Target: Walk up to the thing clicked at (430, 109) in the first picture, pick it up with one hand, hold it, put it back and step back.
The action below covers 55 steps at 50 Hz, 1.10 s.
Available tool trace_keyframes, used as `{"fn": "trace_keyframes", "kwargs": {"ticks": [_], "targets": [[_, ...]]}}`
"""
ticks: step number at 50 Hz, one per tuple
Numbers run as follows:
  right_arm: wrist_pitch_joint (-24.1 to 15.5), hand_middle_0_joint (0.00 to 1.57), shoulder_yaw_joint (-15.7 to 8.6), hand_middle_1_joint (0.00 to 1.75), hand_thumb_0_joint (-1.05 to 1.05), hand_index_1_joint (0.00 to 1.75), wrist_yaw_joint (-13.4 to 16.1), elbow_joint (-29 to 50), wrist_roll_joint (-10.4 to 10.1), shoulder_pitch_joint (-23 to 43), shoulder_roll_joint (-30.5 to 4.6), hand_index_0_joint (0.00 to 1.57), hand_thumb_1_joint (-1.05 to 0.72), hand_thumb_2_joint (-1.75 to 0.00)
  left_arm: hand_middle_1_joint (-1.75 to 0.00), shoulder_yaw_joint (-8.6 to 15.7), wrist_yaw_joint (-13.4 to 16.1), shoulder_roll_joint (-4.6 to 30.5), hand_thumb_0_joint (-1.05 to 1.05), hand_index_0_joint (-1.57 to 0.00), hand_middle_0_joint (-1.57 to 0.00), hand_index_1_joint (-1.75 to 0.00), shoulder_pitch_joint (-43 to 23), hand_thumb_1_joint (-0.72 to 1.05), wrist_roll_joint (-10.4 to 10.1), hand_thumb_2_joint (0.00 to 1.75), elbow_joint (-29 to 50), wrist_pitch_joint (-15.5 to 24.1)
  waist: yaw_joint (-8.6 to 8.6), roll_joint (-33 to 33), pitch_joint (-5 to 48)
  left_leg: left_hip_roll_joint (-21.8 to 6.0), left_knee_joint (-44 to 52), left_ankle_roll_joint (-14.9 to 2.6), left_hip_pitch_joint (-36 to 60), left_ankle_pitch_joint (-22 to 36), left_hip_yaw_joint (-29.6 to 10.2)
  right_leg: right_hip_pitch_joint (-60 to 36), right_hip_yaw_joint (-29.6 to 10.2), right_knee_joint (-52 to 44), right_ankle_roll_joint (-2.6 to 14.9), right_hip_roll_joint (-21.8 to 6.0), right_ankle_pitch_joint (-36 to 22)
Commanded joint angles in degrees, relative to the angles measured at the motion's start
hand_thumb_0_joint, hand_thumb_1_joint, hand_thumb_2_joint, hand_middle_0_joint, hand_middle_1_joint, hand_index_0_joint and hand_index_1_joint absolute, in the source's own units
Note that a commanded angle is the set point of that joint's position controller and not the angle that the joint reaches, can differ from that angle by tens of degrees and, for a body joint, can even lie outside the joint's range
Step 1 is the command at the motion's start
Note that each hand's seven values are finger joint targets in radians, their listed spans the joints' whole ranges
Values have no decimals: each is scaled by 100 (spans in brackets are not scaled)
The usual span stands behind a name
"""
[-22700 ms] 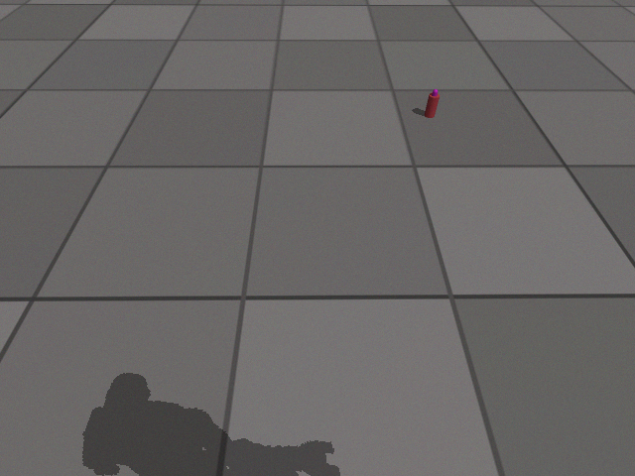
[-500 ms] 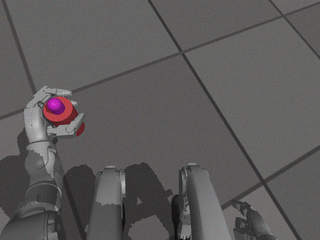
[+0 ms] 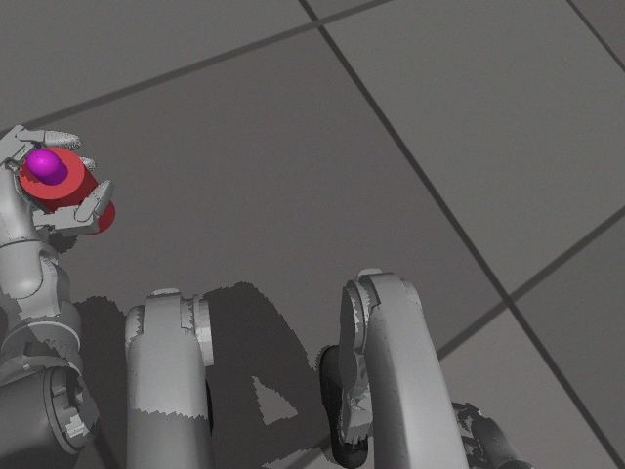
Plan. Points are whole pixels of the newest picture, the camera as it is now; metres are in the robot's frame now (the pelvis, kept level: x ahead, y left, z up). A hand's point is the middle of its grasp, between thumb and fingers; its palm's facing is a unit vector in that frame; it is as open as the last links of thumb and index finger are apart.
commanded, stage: crouch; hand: left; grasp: from the side
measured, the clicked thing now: (69, 190) +0.45 +0.26 -0.07
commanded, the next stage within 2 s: lower in 0.46 s
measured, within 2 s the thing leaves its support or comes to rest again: rests again in 1.72 s
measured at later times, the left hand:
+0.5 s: hand (88, 207) +0.45 +0.25 -0.13, palm faces +0.24 -0.97 -0.04, open 8.2 cm
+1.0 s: hand (105, 219) +0.46 +0.25 -0.20, palm faces +0.28 -0.96 -0.02, open 8.2 cm
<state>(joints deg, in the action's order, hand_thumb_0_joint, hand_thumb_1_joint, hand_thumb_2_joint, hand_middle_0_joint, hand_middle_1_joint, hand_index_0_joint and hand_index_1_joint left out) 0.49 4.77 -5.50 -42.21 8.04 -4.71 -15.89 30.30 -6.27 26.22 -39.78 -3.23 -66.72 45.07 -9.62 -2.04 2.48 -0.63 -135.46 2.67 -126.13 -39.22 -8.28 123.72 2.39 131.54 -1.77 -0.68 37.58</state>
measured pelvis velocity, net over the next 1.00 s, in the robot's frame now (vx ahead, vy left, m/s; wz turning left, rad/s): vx -0.01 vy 0.01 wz -0.11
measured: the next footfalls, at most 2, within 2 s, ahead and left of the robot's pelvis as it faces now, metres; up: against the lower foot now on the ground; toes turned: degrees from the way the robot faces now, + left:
none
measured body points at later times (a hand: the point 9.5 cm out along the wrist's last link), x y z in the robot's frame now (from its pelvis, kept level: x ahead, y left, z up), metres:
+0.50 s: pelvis +0.00 +0.01 -0.04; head +0.23 +0.09 +0.34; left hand +0.44 +0.31 -0.13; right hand +0.11 -0.28 -0.13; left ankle +0.09 +0.14 -0.31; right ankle +0.11 -0.13 -0.31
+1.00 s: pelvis -0.01 +0.01 -0.06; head +0.25 +0.12 +0.30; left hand +0.44 +0.31 -0.20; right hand +0.10 -0.27 -0.12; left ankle +0.09 +0.14 -0.31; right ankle +0.11 -0.13 -0.31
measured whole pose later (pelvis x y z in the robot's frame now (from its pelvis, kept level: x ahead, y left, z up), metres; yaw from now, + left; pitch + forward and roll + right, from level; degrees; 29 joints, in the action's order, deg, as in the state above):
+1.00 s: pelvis -0.01 +0.01 -0.06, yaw -6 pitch +19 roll -13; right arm 2.1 19.2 -8.2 -36.7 16.3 4.2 -20.3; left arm 34.5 -2.9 40.0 -38.4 -2.7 -75.4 54.4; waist -14.7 -10.3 -12.7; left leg 0.4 -149.2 2.7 -129.2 -40.3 -16.8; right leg 123.2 8.2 138.7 -3.7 1.6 36.0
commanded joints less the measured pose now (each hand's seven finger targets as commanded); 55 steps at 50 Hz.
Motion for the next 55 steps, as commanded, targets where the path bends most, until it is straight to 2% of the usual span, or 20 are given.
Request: {"fn": "trace_keyframes", "kwargs": {"ticks": [1,2,4,5,6,9,12,19,22,24,26,28,33,34,38,40,41,45,50,55], "targets": [[-34,20,-330,30,0,30,25,369,57,-605,-1435,20,-92,-91,-128,166,11,1411,0,-120,-120,-129,-1798,37,-135,121,1342,612,32,1325,3928,48,1473,-267,2324,673,497,-2110,496,-1152,333,190,-882],[-6,20,-315,30,0,30,24,340,83,-615,-1450,20,-92,-91,-128,267,28,1582,0,-119,-119,-129,-1740,37,-93,120,1354,618,65,1406,3907,38,1430,-260,2348,669,495,-2051,506,-1124,333,203,-865],[24,20,-282,30,0,30,10,362,104,-551,-1495,20,-91,-91,-129,168,-1,1553,0,-119,-119,-130,-1820,41,-66,122,1443,642,-1,1604,3697,18,1452,-230,2383,578,432,-1825,580,-1017,358,208,-794],[31,20,-273,30,0,30,9,329,124,-535,-1524,20,-91,-91,-130,280,9,1676,0,-121,-121,-131,-1723,39,-68,123,1369,639,11,1542,3733,16,1342,-242,2323,571,436,-1871,576,-981,350,222,-806],[36,20,-248,30,0,30,-5,316,146,-529,-1538,20,-91,-91,-130,111,-1,1486,0,-121,-120,-130,-1819,39,-78,122,1406,643,-103,1561,3626,12,1292,-244,2326,575,402,-1760,602,-944,349,216,-849],[55,20,-182,30,0,30,-20,334,179,-546,-1581,20,-92,-91,-129,293,28,1712,0,-119,-119,-130,-1759,38,-150,122,1493,677,-91,1517,3796,12,1099,-255,2261,727,403,-1998,605,-888,315,240,-1008],[58,20,-127,30,0,30,-52,360,229,-432,-1609,20,-92,-91,-130,140,35,1635,0,-121,-121,-131,-1866,38,-109,122,1538,719,-155,1590,3565,-1,1060,-235,2173,626,348,-1828,655,-823,326,252,-922],[129,20,17,30,0,30,-93,369,331,-384,-1777,20,-92,-91,-130,131,-15,1781,0,-122,-122,-131,-1711,39,-119,122,1483,770,-239,1882,3471,-21,951,-170,2358,814,217,-1744,795,-618,347,259,-1087],[158,20,80,30,0,30,-101,379,365,-379,-1788,20,-92,-91,-130,260,2,1916,0,-122,-122,-131,-1606,40,-166,122,1423,796,-251,1627,3464,-9,772,-229,2038,775,241,-2025,775,-665,293,283,-1114],[156,20,132,30,0,30,-115,397,388,-325,-1843,20,-92,-91,-132,190,-13,1807,0,-122,-121,-132,-1516,40,-199,123,1348,810,-340,1715,3317,-14,762,-209,2140,865,194,-1952,821,-605,294,272,-1195],[172,20,146,30,0,30,-120,425,400,-275,-1871,20,-92,-91,-131,298,23,1952,0,-123,-122,-131,-1488,39,-183,122,1362,838,-282,1735,3315,-28,758,-197,2164,873,163,-1888,847,-560,309,283,-1178],[190,20,201,30,0,30,-132,448,425,-217,-1892,20,-91,-91,-130,214,48,1953,0,-122,-121,-131,-1600,41,-167,122,1415,886,-343,1874,3219,-37,772,-166,2195,863,121,-1813,890,-496,325,281,-1166],[180,20,408,30,0,30,-175,548,497,-49,-1927,20,-93,-91,-134,222,159,1970,0,-126,-125,-134,-1580,34,-197,120,831,1011,-586,1414,2699,-42,569,-255,1580,458,56,-1899,942,-572,261,320,-933],[169,20,444,30,0,30,-178,577,515,6,-1964,20,-92,-91,-134,255,174,1972,0,-125,-124,-134,-1421,34,-208,121,641,1040,-558,1368,2632,-40,560,-256,1659,411,39,-1861,969,-592,254,322,-890],[179,20,593,30,0,30,-180,584,632,88,-2051,20,-92,-91,-133,435,209,2457,0,-125,-123,-133,-1460,36,-136,119,614,1278,-526,1608,2832,-79,448,-211,1926,680,3,-2050,1011,-473,253,361,-1102],[173,20,693,30,0,30,-196,605,675,199,-2066,20,-92,-91,-133,269,228,2292,0,-125,-124,-132,-1511,38,-118,119,482,1363,-638,1771,2602,-98,526,-162,2011,664,-68,-1887,1090,-390,280,356,-1062],[172,20,699,30,0,30,-190,634,712,232,-2161,20,-92,-91,-133,539,267,2604,0,-124,-123,-132,-1428,39,-104,120,521,1415,-599,1899,2671,-113,509,-143,2173,794,-103,-1910,1120,-349,284,361,-1173],[193,20,833,30,0,30,-199,656,818,310,-2231,20,-93,-91,-131,590,356,2827,0,-122,-121,-130,-1525,35,-89,118,495,1567,-692,2026,2626,-138,416,-129,2173,859,-145,-2058,1158,-316,271,384,-1273],[214,20,964,30,0,30,-206,672,918,437,-2344,20,-93,-91,-131,421,416,2804,0,-122,-120,-130,-1494,35,-6,118,293,1667,-880,2227,2318,-182,450,-75,2317,859,-282,-1930,1298,-230,272,378,-1293],[207,20,1083,30,0,30,-208,705,991,558,-2419,20,-92,-91,-130,448,501,2913,0,-120,-119,-130,-1396,34,-25,118,86,1756,-940,2087,2175,-206,349,-88,2276,885,-362,-1979,1365,-236,232,393,-1350]]}}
